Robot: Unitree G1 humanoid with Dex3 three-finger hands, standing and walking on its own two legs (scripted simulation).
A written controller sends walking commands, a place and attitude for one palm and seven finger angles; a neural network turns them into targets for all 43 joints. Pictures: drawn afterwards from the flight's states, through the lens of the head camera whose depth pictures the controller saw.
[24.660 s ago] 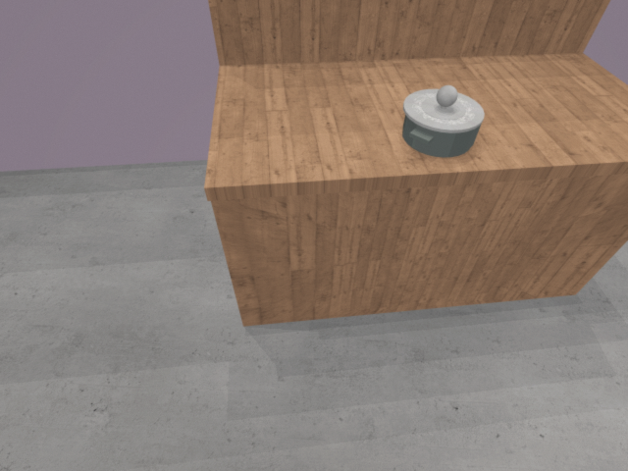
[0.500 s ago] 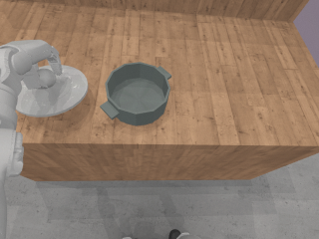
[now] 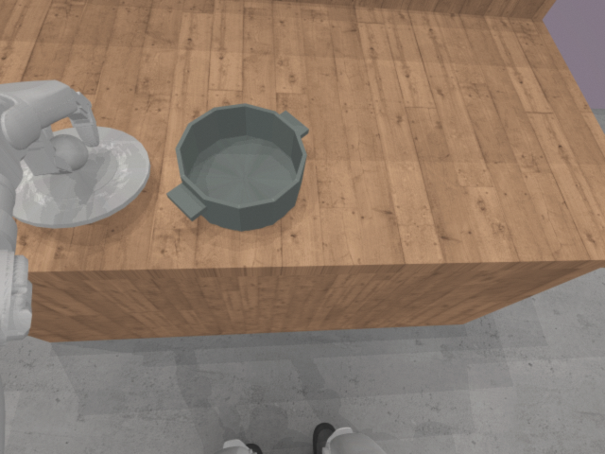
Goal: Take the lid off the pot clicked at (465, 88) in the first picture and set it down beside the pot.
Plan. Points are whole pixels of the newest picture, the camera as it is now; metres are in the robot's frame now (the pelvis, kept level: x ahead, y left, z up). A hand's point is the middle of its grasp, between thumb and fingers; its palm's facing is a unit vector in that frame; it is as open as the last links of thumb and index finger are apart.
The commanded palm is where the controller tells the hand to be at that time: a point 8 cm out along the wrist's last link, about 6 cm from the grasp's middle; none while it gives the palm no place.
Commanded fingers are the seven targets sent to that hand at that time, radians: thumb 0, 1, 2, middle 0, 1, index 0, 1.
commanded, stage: lower the lid onto the table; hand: left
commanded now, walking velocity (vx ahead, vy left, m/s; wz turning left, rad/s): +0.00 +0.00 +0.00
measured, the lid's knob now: (67, 153) +0.52 +0.28 +0.01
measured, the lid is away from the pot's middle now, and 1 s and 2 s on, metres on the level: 0.23 0.24 0.24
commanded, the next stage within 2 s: open the fingers wide in 0.62 s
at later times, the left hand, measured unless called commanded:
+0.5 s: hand (56, 155) +0.51 +0.28 +0.03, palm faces -0.50 -0.08 -0.86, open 7.8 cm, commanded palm +0.57 +0.27 +0.07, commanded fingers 0.00 0.65 0.96 -0.82 -1.05 -0.82 -1.06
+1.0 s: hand (54, 168) +0.49 +0.28 +0.02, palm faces -0.47 -0.11 -0.87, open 7.8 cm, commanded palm +0.52 +0.27 +0.06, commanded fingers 0.00 0.43 0.78 -0.63 -1.02 -0.63 -1.02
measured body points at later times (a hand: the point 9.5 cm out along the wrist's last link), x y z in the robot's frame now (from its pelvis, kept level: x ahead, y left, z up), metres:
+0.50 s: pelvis -0.01 +0.00 -0.01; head +0.14 +0.03 +0.41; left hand +0.53 +0.28 +0.08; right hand -0.06 -0.27 -0.12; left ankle -0.04 +0.06 -0.72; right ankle -0.01 -0.15 -0.72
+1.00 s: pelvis -0.02 +0.01 -0.02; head +0.12 +0.04 +0.41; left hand +0.51 +0.28 +0.07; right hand -0.06 -0.26 -0.13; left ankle -0.04 +0.06 -0.72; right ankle -0.01 -0.15 -0.72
